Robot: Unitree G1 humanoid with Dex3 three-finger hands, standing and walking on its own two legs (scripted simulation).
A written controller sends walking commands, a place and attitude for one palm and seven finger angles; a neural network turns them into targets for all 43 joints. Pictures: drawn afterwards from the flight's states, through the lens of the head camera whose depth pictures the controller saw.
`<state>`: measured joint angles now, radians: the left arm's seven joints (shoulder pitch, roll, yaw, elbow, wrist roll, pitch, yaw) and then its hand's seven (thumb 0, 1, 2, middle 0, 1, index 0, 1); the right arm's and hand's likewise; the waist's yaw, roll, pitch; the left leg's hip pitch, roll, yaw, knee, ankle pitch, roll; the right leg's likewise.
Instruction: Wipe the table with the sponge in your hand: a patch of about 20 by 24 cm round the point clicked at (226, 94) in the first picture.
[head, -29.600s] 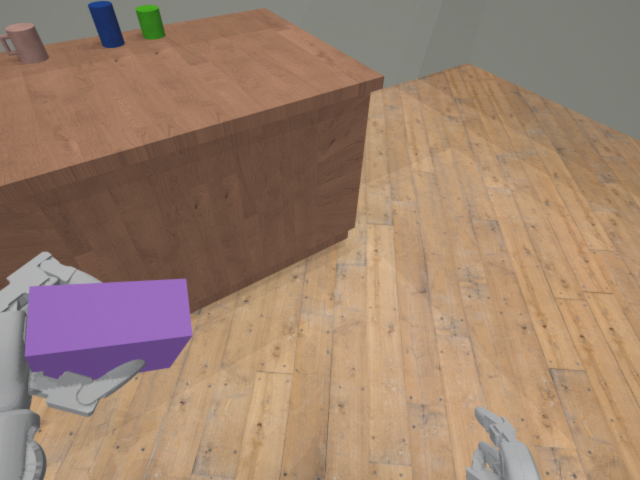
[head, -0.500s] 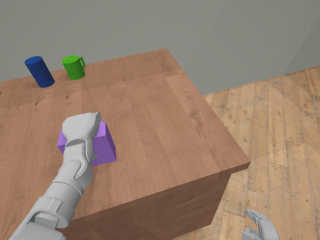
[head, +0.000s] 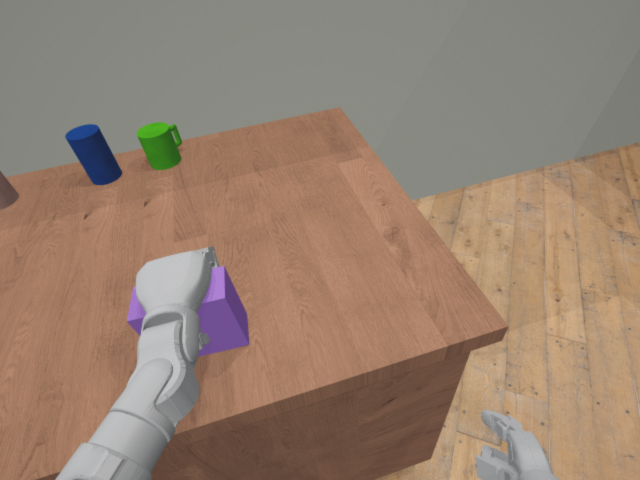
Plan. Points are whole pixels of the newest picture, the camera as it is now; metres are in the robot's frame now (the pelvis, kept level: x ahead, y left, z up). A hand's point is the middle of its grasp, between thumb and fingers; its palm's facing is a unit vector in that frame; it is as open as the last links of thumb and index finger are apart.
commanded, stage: wipe back along the middle lane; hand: left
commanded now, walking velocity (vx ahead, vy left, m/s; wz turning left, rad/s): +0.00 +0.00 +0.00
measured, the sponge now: (199, 324) +0.31 +0.22 +0.02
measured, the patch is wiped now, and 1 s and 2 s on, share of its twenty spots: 0.75 0.85 0.95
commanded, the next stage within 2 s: slide across to the third lane in 0.54 s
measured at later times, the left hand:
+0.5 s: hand (200, 335) +0.27 +0.19 +0.07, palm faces +0.05 -0.09 -0.99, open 9.9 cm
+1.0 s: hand (225, 344) +0.26 +0.15 +0.07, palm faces +0.03 -0.11 -0.99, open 9.8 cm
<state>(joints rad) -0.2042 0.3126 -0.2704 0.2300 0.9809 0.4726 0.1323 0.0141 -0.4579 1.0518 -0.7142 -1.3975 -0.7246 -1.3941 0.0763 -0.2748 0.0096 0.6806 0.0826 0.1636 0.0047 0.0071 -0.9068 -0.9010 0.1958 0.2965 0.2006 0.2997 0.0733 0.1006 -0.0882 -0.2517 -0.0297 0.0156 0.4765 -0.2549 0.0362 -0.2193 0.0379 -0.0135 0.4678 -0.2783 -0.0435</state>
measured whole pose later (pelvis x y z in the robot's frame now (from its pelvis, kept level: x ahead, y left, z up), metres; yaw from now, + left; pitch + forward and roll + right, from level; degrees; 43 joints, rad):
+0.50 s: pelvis -0.01 -0.01 +0.00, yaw +0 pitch -1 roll +1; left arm -0.07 0.29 -0.33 0.07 0.99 0.53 0.12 0.02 -0.46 1.05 -0.71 -1.40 -0.73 -1.39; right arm 0.00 -0.25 0.03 0.66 0.08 0.16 0.03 0.01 -0.91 -0.90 0.20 0.30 0.20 0.30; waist 0.10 0.11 -0.07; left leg -0.21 -0.02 0.02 0.47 -0.24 0.02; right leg -0.19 0.05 -0.01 0.49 -0.28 -0.06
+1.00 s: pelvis -0.03 -0.03 +0.00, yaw -1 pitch -3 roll +1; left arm -0.09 0.27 -0.37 0.06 0.98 0.52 0.10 0.00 -0.47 1.05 -0.73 -1.38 -0.75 -1.37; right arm 0.00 -0.26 0.01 0.70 0.07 0.11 0.02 0.01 -0.91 -0.90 0.19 0.30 0.20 0.30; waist 0.10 0.12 -0.05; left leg -0.18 0.00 0.01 0.45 -0.22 0.00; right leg -0.16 0.07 -0.01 0.47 -0.25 -0.08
